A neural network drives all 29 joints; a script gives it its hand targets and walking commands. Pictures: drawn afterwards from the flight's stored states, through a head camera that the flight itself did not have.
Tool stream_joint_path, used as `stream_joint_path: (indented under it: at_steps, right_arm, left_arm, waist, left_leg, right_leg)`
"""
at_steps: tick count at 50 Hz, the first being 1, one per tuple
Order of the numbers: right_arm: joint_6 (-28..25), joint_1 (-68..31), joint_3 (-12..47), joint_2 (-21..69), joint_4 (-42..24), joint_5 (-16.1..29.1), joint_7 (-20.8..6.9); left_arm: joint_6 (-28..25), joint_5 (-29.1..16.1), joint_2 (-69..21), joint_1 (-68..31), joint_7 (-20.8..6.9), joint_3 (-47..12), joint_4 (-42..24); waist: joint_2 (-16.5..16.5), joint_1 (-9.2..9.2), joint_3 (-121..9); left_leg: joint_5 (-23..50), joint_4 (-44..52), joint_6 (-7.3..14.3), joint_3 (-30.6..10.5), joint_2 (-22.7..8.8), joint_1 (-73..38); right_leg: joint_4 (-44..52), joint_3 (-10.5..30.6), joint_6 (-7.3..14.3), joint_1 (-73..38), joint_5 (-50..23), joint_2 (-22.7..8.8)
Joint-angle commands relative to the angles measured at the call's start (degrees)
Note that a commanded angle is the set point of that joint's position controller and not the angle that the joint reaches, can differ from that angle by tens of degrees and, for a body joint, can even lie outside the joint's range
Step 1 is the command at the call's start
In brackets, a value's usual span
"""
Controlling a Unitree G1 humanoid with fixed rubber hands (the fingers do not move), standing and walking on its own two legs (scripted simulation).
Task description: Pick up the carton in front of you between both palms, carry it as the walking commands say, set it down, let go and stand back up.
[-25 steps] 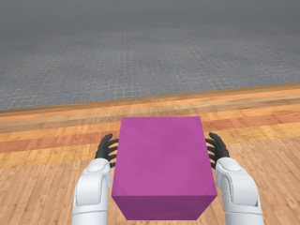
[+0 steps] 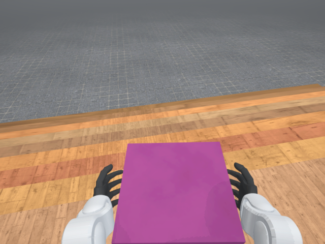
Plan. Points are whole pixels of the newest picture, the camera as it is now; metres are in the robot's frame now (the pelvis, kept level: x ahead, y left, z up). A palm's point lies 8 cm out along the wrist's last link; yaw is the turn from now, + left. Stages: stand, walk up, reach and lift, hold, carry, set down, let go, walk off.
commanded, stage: carry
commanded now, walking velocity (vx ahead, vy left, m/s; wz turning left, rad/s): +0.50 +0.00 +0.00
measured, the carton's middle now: (174, 208) +0.24 -0.01 +0.01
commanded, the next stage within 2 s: none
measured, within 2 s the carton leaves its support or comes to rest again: neither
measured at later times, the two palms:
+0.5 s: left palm (130, 99) +0.59 +0.12 +0.09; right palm (216, 94) +0.61 -0.19 +0.08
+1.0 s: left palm (130, 60) +0.96 +0.15 +0.06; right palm (191, 58) +0.95 -0.15 +0.07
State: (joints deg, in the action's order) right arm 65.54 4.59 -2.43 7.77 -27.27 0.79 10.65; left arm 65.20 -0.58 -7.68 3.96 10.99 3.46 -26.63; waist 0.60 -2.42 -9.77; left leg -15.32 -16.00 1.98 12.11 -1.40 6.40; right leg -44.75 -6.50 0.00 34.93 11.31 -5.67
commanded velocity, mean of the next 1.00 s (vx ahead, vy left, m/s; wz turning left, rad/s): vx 0.50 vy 0.00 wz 0.00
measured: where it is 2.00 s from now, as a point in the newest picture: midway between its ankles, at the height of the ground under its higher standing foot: (177, 147)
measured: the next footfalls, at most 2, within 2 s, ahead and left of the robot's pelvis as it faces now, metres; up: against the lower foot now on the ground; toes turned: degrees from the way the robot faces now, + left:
right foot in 0.16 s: +0.29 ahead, -0.13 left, +0.00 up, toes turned -11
left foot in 0.66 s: +0.62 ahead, +0.06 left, +0.00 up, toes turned +8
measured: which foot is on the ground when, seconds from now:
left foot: down 0.00-0.16, up 0.18-0.64, down 0.66-1.00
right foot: up 0.00-0.14, down 0.16-0.68, up 0.70-1.00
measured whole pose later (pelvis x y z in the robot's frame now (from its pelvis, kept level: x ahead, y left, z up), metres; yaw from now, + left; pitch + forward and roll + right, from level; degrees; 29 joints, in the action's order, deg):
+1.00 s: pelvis +0.63 +0.00 -0.02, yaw +1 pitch +6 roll -1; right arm 53.5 -21.4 -13.9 9.8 -11.0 0.0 9.0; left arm 54.2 1.0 -9.5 -21.2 11.1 14.7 -12.2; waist 0.1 -2.7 2.9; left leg -21.0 -31.7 5.3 8.0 0.7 16.8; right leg -51.4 -1.2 2.9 38.6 14.5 -2.2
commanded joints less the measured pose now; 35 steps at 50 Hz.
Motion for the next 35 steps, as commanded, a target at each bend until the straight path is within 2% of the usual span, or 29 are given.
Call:
stream_joint_path:
  at_steps: [1, 5, 6, 7, 8, 9, 10, 11, 12, 13, 14, 16, 19, 22, 25, 28, 29, 30, 31, 32, 33, 34, 35]
  right_arm:
    - [-2.55, -20.74, 29.00, 36.01, -6.86, 9.70, -0.32]
    - [-2.81, -18.58, 30.73, 36.66, -8.52, 9.69, -1.83]
    - [-2.75, -18.36, 31.24, 36.65, -9.31, 9.58, -2.29]
    - [-2.64, -18.84, 31.60, 36.08, -9.73, 9.30, -2.64]
    - [-2.53, -19.20, 31.49, 34.52, -9.38, 8.76, -2.71]
    - [-2.40, -20.29, 31.43, 32.79, -9.36, 8.57, -2.55]
    - [-2.36, -21.31, 31.42, 32.02, -9.55, 8.30, -2.44]
    - [-2.49, -23.22, 31.59, 32.21, -8.05, 8.42, -2.30]
    - [-2.92, -24.92, 31.22, 33.65, -6.41, 8.09, -2.28]
    - [-3.53, -26.66, 30.29, 35.19, -4.32, 7.43, -2.26]
    - [-4.28, -28.16, 29.16, 36.46, -2.05, 6.55, -2.15]
    - [-5.95, -30.59, 26.66, 37.55, 2.27, 4.19, -1.48]
    - [-8.02, -34.97, 23.84, 37.52, 7.57, 2.01, -0.07]
    - [-9.30, -40.85, 22.68, 37.01, 11.44, 2.26, 0.72]
    - [-9.99, -45.89, 22.16, 35.65, 13.64, 3.06, 1.09]
    - [-10.06, -51.18, 21.27, 34.59, 16.26, 3.52, 1.25]
    - [-10.03, -52.99, 20.63, 34.43, 17.30, 3.76, 1.26]
    - [-10.00, -54.40, 19.94, 34.31, 18.14, 3.94, 1.23]
    - [-10.00, -55.70, 19.35, 34.39, 18.91, 4.15, 1.18]
    - [-10.04, -56.62, 18.79, 34.64, 19.89, 4.29, 1.15]
    - [-10.19, -56.14, 18.31, 34.63, 21.17, 4.29, 1.17]
    - [-10.21, -55.52, 17.73, 34.61, 21.66, 4.24, 1.14]
    - [-10.44, -57.47, 17.97, 34.15, 21.63, 4.75, 1.52]
  left_arm:
    - [-2.25, -5.51, -37.04, -16.83, 0.74, -26.54, -4.50]
    - [-2.50, -7.17, -37.36, -17.17, -1.17, -30.17, -8.51]
    - [-2.49, -7.44, -37.30, -16.40, -1.81, -30.82, -9.12]
    - [-2.50, -7.47, -36.71, -15.94, -2.28, -31.06, -8.94]
    - [-2.53, -7.26, -35.41, -16.64, -2.50, -30.75, -8.29]
    - [-2.54, -6.75, -33.59, -16.96, -2.49, -30.15, -7.53]
    - [-2.72, -6.98, -32.34, -18.54, -2.57, -29.90, -6.29]
    - [-2.92, -7.73, -32.92, -19.45, -2.69, -29.73, -5.35]
    - [-3.40, -8.34, -34.07, -21.79, -2.98, -30.16, -4.79]
    - [-4.05, -8.74, -35.68, -25.20, -3.24, -30.60, -4.01]
    - [-4.80, -8.98, -36.92, -28.66, -3.43, -30.80, -2.95]
    - [-6.25, -9.41, -38.10, -34.40, -3.60, -30.79, -0.05]
    - [-7.92, -8.81, -37.84, -39.10, -3.17, -29.24, 5.32]
    - [-8.95, -7.78, -37.43, -43.10, -2.17, -27.19, 9.88]
    - [-9.53, -6.40, -36.32, -45.91, -0.83, -25.39, 12.92]
    - [-9.78, -4.84, -34.84, -49.15, 0.41, -23.30, 16.50]
    - [-9.82, -4.53, -34.76, -50.80, 0.76, -22.83, 17.48]
    - [-9.85, -4.46, -34.93, -52.74, 1.02, -22.35, 18.21]
    - [-9.88, -4.50, -35.29, -54.15, 1.18, -21.97, 18.91]
    - [-9.89, -4.45, -35.69, -55.48, 1.29, -21.75, 19.42]
    - [-9.91, -4.57, -35.83, -56.74, 1.41, -21.62, 19.45]
    - [-9.89, -4.70, -35.98, -57.57, 1.65, -21.38, 19.47]
    - [-9.87, -4.57, -37.79, -56.45, 1.69, -21.11, 19.69]
  waist:
    - [6.63, 1.34, 0.00]
    - [9.09, 1.46, 1.87]
    - [9.11, 1.89, 0.61]
    - [7.65, 2.68, -1.90]
    - [4.97, 3.32, -5.90]
    - [-3.53, 4.34, -10.01]
    - [-17.58, 4.76, -12.76]
    - [-15.16, 5.65, -11.62]
    - [-11.65, 5.32, -10.99]
    - [-5.74, 4.83, -10.91]
    - [-2.57, 4.39, -9.79]
    - [-3.65, 4.00, -9.20]
    - [-5.97, 3.76, -6.88]
    - [-5.14, 4.72, -4.27]
    - [-5.92, 5.57, -3.50]
    - [-7.38, 6.03, -2.66]
    - [-6.80, 5.74, -1.30]
    - [-8.15, 5.01, -1.08]
    - [-8.99, 3.99, -2.52]
    - [-8.81, 2.16, -6.32]
    - [-5.30, -0.42, -11.37]
    - [2.46, -2.27, -17.76]
    - [17.35, -0.31, -22.77]
  left_leg:
    - [12.71, 7.20, 5.06, -8.00, -12.88, -4.55]
    - [21.03, 3.51, 3.74, -4.63, -12.85, -5.49]
    - [26.51, -1.01, 3.15, -2.94, -12.56, -5.45]
    - [30.96, -9.22, 1.81, 0.16, -10.62, -4.12]
    - [29.23, -20.52, 0.05, 2.17, -8.12, 1.39]
    - [15.45, -36.00, -2.22, 1.21, -4.71, 13.54]
    - [-9.82, -52.87, -3.86, -2.20, 2.28, 30.01]
    - [-13.05, -61.72, -1.58, -10.01, 0.49, 34.89]
    - [-11.40, -64.85, 0.20, -11.72, -2.02, 36.26]
    - [-8.69, -63.67, 1.13, -12.49, -4.10, 35.89]
    - [-5.53, -60.09, 1.49, -13.13, -5.59, 34.33]
    - [-1.81, -54.83, 1.59, -11.63, -5.58, 31.85]
    - [2.97, -46.75, 0.86, -9.78, -5.84, 33.81]
    - [8.00, -36.79, 0.03, -7.89, -5.81, 36.88]
    - [11.16, -29.05, 0.44, -4.77, -3.82, 36.21]
    - [12.08, -23.55, 1.64, -2.99, -2.12, 33.89]
    - [13.16, -19.33, 1.99, -2.82, -1.57, 32.46]
    - [13.37, -17.20, 2.71, -1.91, -0.61, 29.71]
    - [12.40, -15.94, 3.58, -1.18, 0.69, 25.72]
    - [10.30, -14.17, 4.19, 0.38, 2.97, 18.42]
    - [8.64, -13.66, 4.11, 0.46, 4.58, 5.79]
    - [5.02, -14.37, 4.65, -13.73, -5.89, -6.02]
    - [1.80, -8.75, 12.24, -41.18, -18.94, -19.86]
  right_leg:
    - [9.18, -3.10, -0.02, 0.39, -4.85, 1.61]
    - [14.35, -6.41, 1.79, -6.75, -7.86, 2.67]
    - [15.17, -8.18, 2.30, -11.23, -6.30, 4.14]
    - [17.00, -10.74, 2.43, -19.00, -4.21, 6.72]
    - [16.93, -9.67, 2.61, -30.68, -1.29, 6.59]
    - [22.28, 10.20, 6.01, -41.39, 11.76, -5.69]
    - [29.88, 35.22, 13.83, -50.95, 15.18, -19.24]
    - [30.32, 36.57, 15.11, -48.11, 6.26, -18.90]
    - [28.47, 30.31, 14.51, -44.71, -0.49, -16.89]
    - [27.60, 25.46, 13.15, -40.90, -2.29, -15.81]
    - [28.59, 21.60, 11.46, -35.80, -1.11, -14.61]
    - [31.24, 16.05, 9.81, -30.55, 5.18, -12.89]
    - [33.71, 11.69, 10.82, -28.55, 8.12, -11.92]
    - [33.41, 8.20, 11.65, -30.97, 2.58, -10.57]
    - [29.96, 4.15, 10.89, -34.30, -8.12, -8.13]
    - [26.66, 2.35, 9.75, -36.69, -15.27, -7.31]
    - [26.79, 2.10, 8.69, -36.56, -17.24, -6.47]
    - [25.34, 1.11, 7.88, -36.89, -20.91, -6.40]
    - [21.76, -0.07, 7.04, -37.73, -28.71, -6.39]
    - [14.11, -2.58, 5.58, -38.53, -36.08, -5.49]
    - [1.97, -5.04, 3.85, -34.70, -34.95, -3.05]
    - [-12.67, -4.07, 2.41, -26.11, -18.42, -0.79]
    - [-27.50, 0.96, 0.75, -6.25, 9.59, 8.13]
